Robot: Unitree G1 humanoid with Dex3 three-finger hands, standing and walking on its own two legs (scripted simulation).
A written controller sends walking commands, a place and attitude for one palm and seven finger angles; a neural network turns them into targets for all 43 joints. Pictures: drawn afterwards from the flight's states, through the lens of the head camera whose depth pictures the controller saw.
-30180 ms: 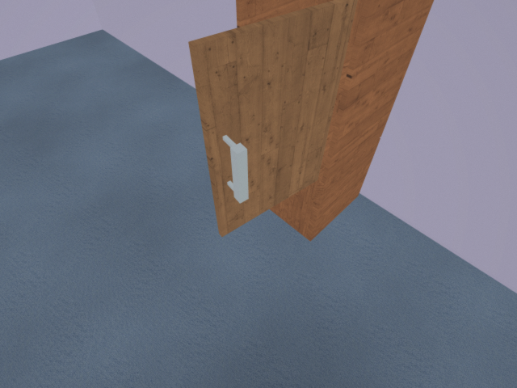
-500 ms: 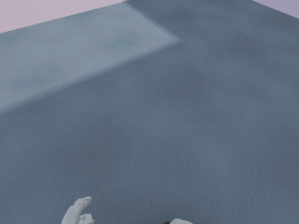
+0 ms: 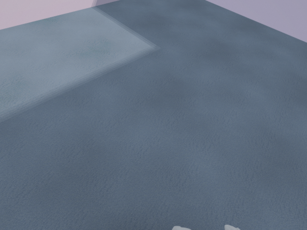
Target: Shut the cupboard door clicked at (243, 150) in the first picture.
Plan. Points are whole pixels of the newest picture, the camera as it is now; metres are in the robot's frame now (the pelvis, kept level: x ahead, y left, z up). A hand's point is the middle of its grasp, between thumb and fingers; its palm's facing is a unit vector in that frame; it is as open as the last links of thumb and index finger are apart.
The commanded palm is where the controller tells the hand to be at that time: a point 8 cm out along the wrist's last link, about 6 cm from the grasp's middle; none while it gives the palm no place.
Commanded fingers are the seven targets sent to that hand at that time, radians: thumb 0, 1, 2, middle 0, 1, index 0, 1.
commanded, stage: turn to face it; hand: left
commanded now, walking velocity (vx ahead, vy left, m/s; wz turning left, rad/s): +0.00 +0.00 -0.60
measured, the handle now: out of the picture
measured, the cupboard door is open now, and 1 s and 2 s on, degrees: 55 55 55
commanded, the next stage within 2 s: none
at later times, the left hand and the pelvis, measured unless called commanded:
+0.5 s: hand (107, 222) +0.16 +0.15 -0.16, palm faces -0.29 -0.92 -0.26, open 7.4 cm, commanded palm none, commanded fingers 0.00 0.90 0.90 -0.20 -0.30 -0.20 -0.30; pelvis +0.01 -0.02 +0.00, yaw -19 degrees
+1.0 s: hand (130, 194) +0.24 +0.09 -0.16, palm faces -0.58 -0.78 -0.25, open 7.4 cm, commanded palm none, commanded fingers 0.00 0.90 0.90 -0.20 -0.30 -0.20 -0.30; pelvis +0.03 -0.02 +0.00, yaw -38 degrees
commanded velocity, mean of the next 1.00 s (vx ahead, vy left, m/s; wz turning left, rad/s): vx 0.00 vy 0.00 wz -0.60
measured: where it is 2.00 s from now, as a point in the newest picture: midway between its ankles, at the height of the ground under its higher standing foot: outside the picture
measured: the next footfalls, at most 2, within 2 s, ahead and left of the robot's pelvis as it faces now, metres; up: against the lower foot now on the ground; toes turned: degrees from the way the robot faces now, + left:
right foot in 0.30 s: +0.02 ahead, -0.15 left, +0.00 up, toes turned -17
left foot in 0.64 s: +0.14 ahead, +0.09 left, +0.00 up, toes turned -22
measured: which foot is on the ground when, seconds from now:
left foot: down 0.00-0.30, up 0.32-0.62, down 0.64-1.00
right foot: up 0.00-0.28, down 0.30-0.64, up 0.66-1.00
